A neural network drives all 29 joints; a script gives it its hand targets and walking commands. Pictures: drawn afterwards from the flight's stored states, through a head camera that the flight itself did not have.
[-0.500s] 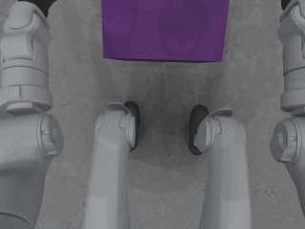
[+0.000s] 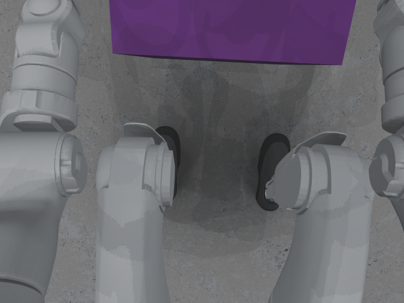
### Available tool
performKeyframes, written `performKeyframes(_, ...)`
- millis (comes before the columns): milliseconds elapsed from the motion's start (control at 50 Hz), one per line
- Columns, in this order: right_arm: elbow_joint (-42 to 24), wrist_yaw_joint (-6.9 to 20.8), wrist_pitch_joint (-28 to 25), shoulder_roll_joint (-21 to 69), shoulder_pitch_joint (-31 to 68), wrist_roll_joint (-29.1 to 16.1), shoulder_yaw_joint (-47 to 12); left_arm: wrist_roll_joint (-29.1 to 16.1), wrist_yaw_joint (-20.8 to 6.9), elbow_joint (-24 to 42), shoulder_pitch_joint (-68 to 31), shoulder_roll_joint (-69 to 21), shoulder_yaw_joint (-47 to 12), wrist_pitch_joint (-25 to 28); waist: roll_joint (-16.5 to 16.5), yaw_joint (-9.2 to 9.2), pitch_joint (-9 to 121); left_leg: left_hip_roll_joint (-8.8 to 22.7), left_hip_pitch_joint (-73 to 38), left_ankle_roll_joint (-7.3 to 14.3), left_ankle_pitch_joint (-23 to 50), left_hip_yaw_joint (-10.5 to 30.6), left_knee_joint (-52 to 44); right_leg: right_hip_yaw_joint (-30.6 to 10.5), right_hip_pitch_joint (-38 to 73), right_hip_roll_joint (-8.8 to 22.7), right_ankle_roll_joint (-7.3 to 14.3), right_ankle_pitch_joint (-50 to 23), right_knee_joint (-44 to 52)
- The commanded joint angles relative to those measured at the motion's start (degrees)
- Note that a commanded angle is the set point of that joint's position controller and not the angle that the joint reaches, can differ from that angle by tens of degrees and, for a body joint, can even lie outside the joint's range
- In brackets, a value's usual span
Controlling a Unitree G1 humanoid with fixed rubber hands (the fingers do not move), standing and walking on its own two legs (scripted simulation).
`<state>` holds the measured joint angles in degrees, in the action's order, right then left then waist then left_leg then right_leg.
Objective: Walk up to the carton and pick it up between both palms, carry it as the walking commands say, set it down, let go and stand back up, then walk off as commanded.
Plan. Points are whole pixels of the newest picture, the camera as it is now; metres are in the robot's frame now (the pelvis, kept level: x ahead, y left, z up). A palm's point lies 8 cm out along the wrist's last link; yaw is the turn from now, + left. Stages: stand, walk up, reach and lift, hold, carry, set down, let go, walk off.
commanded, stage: reach and lift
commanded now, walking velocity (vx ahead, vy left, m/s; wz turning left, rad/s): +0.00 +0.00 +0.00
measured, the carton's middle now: (224, 10) +0.50 +0.01 -0.25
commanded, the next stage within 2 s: none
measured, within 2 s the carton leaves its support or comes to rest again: leaves its support in 1.76 s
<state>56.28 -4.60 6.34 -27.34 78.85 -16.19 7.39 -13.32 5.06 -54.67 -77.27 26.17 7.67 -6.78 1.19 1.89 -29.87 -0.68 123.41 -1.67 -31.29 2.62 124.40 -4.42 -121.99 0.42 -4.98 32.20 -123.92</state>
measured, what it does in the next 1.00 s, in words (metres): stands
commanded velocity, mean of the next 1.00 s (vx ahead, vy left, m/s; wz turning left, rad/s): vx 0.00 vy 0.00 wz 0.00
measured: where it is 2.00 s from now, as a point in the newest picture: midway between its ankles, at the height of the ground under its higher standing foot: (217, 181)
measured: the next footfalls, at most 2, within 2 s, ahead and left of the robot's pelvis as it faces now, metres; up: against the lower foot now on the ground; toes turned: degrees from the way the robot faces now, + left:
none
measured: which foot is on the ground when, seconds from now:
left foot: down 0.00-1.00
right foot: down 0.00-1.00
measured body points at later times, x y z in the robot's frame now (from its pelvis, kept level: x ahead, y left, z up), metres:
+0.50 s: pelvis +0.01 -0.01 -0.02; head +0.38 +0.01 +0.22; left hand +0.53 +0.24 -0.20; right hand +0.56 -0.20 -0.19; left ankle +0.13 +0.13 -0.35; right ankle +0.13 -0.15 -0.35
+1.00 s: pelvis +0.00 -0.01 -0.01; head +0.37 +0.01 +0.22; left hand +0.54 +0.21 -0.20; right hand +0.57 -0.17 -0.19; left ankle +0.13 +0.13 -0.35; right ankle +0.13 -0.15 -0.35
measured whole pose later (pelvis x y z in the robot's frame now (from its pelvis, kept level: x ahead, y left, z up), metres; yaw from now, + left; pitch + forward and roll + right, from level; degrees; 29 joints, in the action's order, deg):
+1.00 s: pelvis +0.00 -0.01 -0.01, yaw -1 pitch +30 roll -1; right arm 63.9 -7.2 1.8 -24.4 84.4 -21.3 -2.1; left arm -16.9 6.3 -62.5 -82.1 23.6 0.4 -1.4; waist 1.4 2.9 -29.8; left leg -0.1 125.0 -2.7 -31.3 3.7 126.7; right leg -3.7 -124.4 -0.7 -4.3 31.3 -126.1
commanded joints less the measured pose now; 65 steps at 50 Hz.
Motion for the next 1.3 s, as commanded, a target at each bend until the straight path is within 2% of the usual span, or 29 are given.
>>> performKeyframes(0,-4.1,0.3,-3.9,-8.2,15.3,-0.6,-0.9,0.5,-0.1,5.5,-16.3,12.1,1.9,4.1,-1.6,2.00,92.4,0.7,-38.5,-1.4,18.5,-6.6,-9.4,9.8,29.8,-0.3,2.1,-15.9,5.2)
performKeyframes(20,-7.5,0.4,-4.4,-7.4,16.0,-2.5,-1.4,0.5,0.0,6.1,-16.1,12.7,2.0,4.6,-1.6,3.50,95.7,0.7,-41.0,-0.9,20.3,-6.7,-9.1,9.7,32.2,-0.6,1.6,-17.7,4.9)
performKeyframes(40,-7.4,0.1,-4.5,-8.7,15.9,-1.7,-1.0,-0.3,-0.2,8.2,-16.7,12.2,1.4,4.6,-1.5,1.49,98.2,1.1,-41.0,-1.0,19.9,-6.6,-9.1,9.9,35.0,-0.3,2.2,-19.4,3.8)
performKeyframes(80,-5.7,-0.5,-4.6,-8.5,13.9,-2.5,-1.7,-2.1,-0.2,8.2,-17.5,12.5,0.3,5.0,-1.5,1.01,100.7,1.0,-41.3,-1.6,20.8,-7.3,-7.6,10.1,37.0,-0.3,2.1,-20.9,3.7)
performKeyframes(100,-4.6,-0.7,-4.4,-8.4,14.9,-2.6,-2.2,-1.9,-0.2,8.0,-16.6,12.4,-0.2,5.0,-3.0,2.49,97.7,0.8,-40.0,-1.4,20.1,-7.9,-8.5,9.7,35.4,-0.5,2.5,-19.7,3.6)
performKeyframes(120,-2.1,-0.4,-4.0,-6.8,12.3,-3.5,-2.1,-1.5,-0.2,7.1,-16.4,12.9,-0.1,4.8,-3.2,1.66,97.3,1.5,-42.4,-1.3,20.5,-7.2,-7.9,10.2,33.6,-0.3,2.2,-19.9,3.5)
performKeyframes(160,-5.7,-0.5,-4.1,-7.2,13.2,-4.5,-3.5,-1.5,-0.3,7.9,-14.6,12.7,0.4,4.9,-3.5,4.12,99.9,1.5,-41.3,-1.3,20.9,-8.4,-7.0,9.4,36.3,-0.6,2.2,-20.3,3.9)
performKeyframes(180,-7.1,-1.1,-4.5,-8.7,13.5,-2.7,-1.3,-1.9,-0.1,10.0,-14.8,13.6,1.0,5.1,-2.9,2.14,101.2,1.2,-41.1,-1.3,20.6,-8.3,-6.7,9.7,37.5,-0.7,2.5,-20.5,3.2)
performKeyframes(200,-5.7,-0.9,-4.1,-7.4,13.7,-3.0,-3.5,-1.5,-0.1,7.0,-13.9,13.9,0.8,4.9,-1.0,3.55,98.8,1.3,-38.2,-1.3,19.2,-8.8,-6.7,9.7,36.8,-1.1,2.1,-19.0,3.8)
performKeyframes(220,-5.9,-1.2,-4.3,-7.1,13.6,-2.0,-3.1,-2.1,-0.5,7.3,-13.2,12.1,0.3,4.7,-1.1,2.19,96.1,1.0,-36.3,-1.3,18.3,-8.8,-7.6,9.9,36.9,-1.0,2.2,-19.2,4.0)
performKeyframes(280,-4.0,-1.0,-3.7,-5.1,12.3,-3.2,-4.3,-1.8,-0.8,7.4,-13.3,11.5,0.3,4.9,-1.5,3.29,97.5,1.4,-37.2,-1.2,18.6,-9.1,-6.8,9.5,36.9,-1.2,2.1,-19.1,3.9)
performKeyframes(300,-3.7,-1.3,-4.0,-5.0,11.4,-2.8,-4.1,-2.9,-0.6,5.3,-11.9,10.0,-0.4,4.9,-1.2,1.93,95.2,1.5,-36.4,-1.3,18.3,-9.0,-6.3,9.6,35.8,-1.4,2.3,-18.5,4.3)
performKeyframes(360,-1.4,-1.3,-4.2,-3.7,11.3,-1.9,-5.0,-1.2,-0.7,5.5,-12.7,10.9,0.1,5.4,-1.0,3.47,92.0,1.2,-33.8,-1.5,17.3,-8.9,-7.5,9.4,34.8,-1.6,2.0,-17.9,4.8)
performKeyframes(380,-5.6,-1.4,-4.2,-2.7,11.9,-2.4,-4.9,-0.2,-0.4,5.5,-11.9,12.4,2.3,5.7,0.7,5.37,95.9,1.7,-34.9,-0.8,18.2,-8.6,-6.8,8.9,37.7,-1.8,1.8,-19.1,4.2)
performKeyframes(440,-7.1,-1.4,-4.7,-1.4,16.2,-4.2,-7.0,-1.7,-0.4,1.8,-12.9,9.3,0.7,5.5,0.9,6.50,92.1,1.2,-34.2,-0.3,17.9,-8.3,-7.7,8.8,35.3,-2.0,1.7,-18.2,4.6)
performKeyframes(480,-5.6,-1.3,-4.6,-1.3,15.9,-4.4,-7.6,-2.5,-0.3,3.1,-14.9,8.6,-0.5,5.8,0.4,4.48,94.4,1.2,-36.1,-0.7,18.5,-8.6,-7.1,9.0,36.7,-1.9,1.7,-18.6,5.1)
performKeyframes(500,-6.3,-1.5,-4.7,-1.5,16.2,-4.0,-7.6,-2.2,-0.2,4.4,-14.3,8.6,-0.2,6.0,0.5,5.46,93.2,0.9,-35.1,-0.5,17.8,-8.7,-8.2,9.4,34.8,-2.2,2.0,-17.8,4.2)
performKeyframes(560,-6.3,-2.3,-4.6,-0.7,17.0,-4.0,-7.6,-3.4,-0.3,5.3,-17.3,8.1,-2.1,6.3,-0.2,3.56,97.5,1.0,-35.4,-0.8,18.3,-8.6,-7.2,8.6,39.2,-2.0,1.7,-19.3,5.3)
performKeyframes(620,1.5,-2.3,-4.3,1.0,13.7,-2.4,-7.1,-2.2,0.0,0.2,-15.7,6.8,-2.1,6.2,-0.8,3.77,90.6,0.2,-34.1,-1.0,16.1,-8.4,-8.5,9.5,33.2,-2.1,1.8,-15.5,5.7)
performKeyframes(660,-3.4,-2.9,-5.1,0.9,16.8,-2.3,-7.3,-3.6,0.3,4.4,-18.9,6.4,-3.2,6.5,0.1,1.78,92.2,0.3,-34.4,-0.8,17.5,-8.2,-8.4,9.6,34.3,-2.5,2.0,-17.4,6.1)
performKeyframes(720,1.0,-2.9,-5.2,0.1,15.3,-1.8,-5.3,-2.1,1.0,-1.1,-16.0,5.4,-2.3,6.3,-1.6,2.56,89.7,0.3,-35.2,-1.2,16.0,-7.8,-9.2,10.5,30.3,-2.7,1.9,-14.8,5.5)
performKeyframes(760,0.5,-2.8,-5.3,3.6,16.5,-3.0,-7.1,-3.5,0.7,0.8,-19.1,2.3,-5.7,6.5,-4.3,1.16,91.6,0.2,-38.0,-1.2,16.4,-7.3,-9.0,9.9,32.2,-2.8,2.3,-15.4,5.9)
performKeyframes(900,0.2,-2.7,-6.5,5.6,19.4,-5.0,-10.1,-2.8,1.8,-1.3,-18.2,-0.6,-5.8,6.9,-1.6,4.24,92.5,-0.5,-37.8,-1.0,18.6,-7.4,-9.7,10.1,33.0,-3.4,1.8,-17.5,5.9)
performKeyframes(1040,-0.1,-2.7,-6.0,11.1,22.6,-5.5,-14.5,-5.0,0.9,1.6,-22.9,-5.6,-9.3,7.1,-0.1,2.32,92.4,-1.1,-35.9,-0.5,17.2,-7.3,-10.2,9.4,35.3,-3.3,2.0,-17.1,7.1)
performKeyframes(1080,-1.0,-2.4,-6.1,12.8,24.6,-6.0,-15.7,-4.8,0.7,0.4,-22.7,-7.1,-8.7,7.0,-0.3,4.44,90.9,-1.0,-34.9,0.0,16.9,-7.9,-10.0,8.7,34.0,-3.4,2.3,-16.4,7.6)
performKeyframes(1100,-2.1,-2.5,-6.7,13.3,24.6,-5.8,-15.4,-6.7,0.2,-0.2,-23.2,-10.6,-11.3,7.0,0.6,1.62,91.9,-1.3,-34.5,-0.3,17.5,-7.5,-10.0,9.5,35.2,-3.5,2.2,-17.5,7.5)
performKeyframes(1140,-2.3,-2.1,-6.1,16.5,26.0,-7.2,-16.9,-5.9,0.3,2.6,-26.3,-10.5,-10.7,7.2,-0.2,4.05,93.9,-1.2,-36.5,-0.5,18.4,-7.9,-9.7,9.1,37.0,-3.6,1.9,-18.2,7.0)
performKeyframes(1220,-2.5,-1.0,-6.0,20.6,28.3,-5.2,-16.1,-6.2,-1.2,2.8,-29.3,-15.3,-11.6,6.9,1.7,1.99,90.0,-1.7,-34.8,-0.1,15.2,-7.5,-10.6,9.5,34.4,-4.0,2.2,-14.8,8.3)
performKeyframes(1280,-3.5,1.9,-5.5,34.5,34.6,-7.3,-20.1,-7.2,-4.0,3.9,-35.9,-27.2,-15.3,6.1,-0.3,4.04,92.6,-1.8,-36.0,-0.1,17.2,-7.4,-10.3,9.2,34.9,-4.6,2.7,-17.3,7.1)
